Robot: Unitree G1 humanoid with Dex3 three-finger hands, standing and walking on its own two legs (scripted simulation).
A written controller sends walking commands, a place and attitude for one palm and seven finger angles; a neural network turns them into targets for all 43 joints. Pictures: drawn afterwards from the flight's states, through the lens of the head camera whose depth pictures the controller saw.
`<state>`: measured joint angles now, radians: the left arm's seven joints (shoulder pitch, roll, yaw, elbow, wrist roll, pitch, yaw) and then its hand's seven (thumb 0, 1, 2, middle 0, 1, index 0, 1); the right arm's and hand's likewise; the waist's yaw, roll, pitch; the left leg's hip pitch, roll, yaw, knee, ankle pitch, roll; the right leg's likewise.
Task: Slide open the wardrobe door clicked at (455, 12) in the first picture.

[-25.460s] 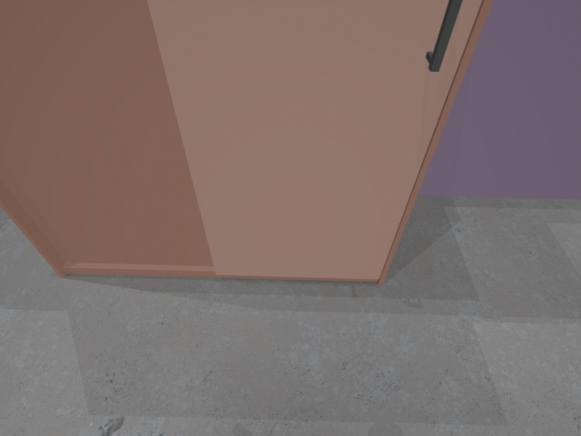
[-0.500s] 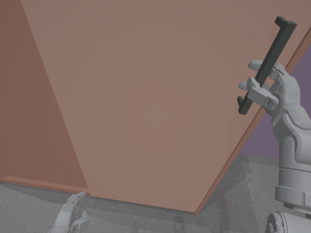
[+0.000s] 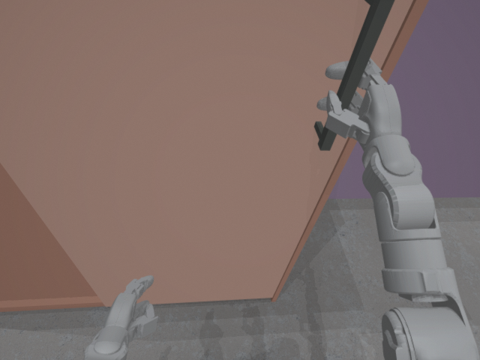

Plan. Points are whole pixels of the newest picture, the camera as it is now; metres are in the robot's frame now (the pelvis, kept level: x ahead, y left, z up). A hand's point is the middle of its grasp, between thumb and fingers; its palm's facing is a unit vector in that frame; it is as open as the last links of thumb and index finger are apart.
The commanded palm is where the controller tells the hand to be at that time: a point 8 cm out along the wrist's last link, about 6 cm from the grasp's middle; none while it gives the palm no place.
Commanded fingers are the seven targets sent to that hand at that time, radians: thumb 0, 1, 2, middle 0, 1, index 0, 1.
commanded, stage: step sideways, sliding the door along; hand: right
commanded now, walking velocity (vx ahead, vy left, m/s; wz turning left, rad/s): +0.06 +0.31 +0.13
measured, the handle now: (343, 79) +0.45 -0.14 +0.27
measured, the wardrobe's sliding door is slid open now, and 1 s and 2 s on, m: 0.00 0.01 0.20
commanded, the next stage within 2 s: none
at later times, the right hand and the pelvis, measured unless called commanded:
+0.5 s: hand (321, 113) +0.41 -0.10 +0.24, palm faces +0.22 +0.97 -0.05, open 6.3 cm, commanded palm +0.38 -0.09 +0.23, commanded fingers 0.00 -0.90 -0.90 0.45 1.40 0.45 1.40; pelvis -0.02 +0.06 -0.02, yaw -2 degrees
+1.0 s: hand (310, 109) +0.42 -0.09 +0.23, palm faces +0.52 +0.85 -0.07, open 6.6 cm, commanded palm +0.38 -0.05 +0.23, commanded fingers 0.00 -0.90 -0.90 0.45 1.40 0.45 1.40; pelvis +0.03 +0.18 -0.02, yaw -2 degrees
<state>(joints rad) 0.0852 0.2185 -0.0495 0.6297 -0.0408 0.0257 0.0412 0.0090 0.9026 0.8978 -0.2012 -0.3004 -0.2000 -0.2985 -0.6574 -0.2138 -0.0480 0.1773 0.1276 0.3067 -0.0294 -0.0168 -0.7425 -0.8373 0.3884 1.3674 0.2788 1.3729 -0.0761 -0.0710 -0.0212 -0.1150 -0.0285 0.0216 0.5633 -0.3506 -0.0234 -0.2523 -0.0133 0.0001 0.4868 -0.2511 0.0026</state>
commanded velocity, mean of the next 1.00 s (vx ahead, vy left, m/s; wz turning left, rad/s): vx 0.04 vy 0.23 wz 0.05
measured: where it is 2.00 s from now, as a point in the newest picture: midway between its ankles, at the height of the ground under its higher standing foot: outside the picture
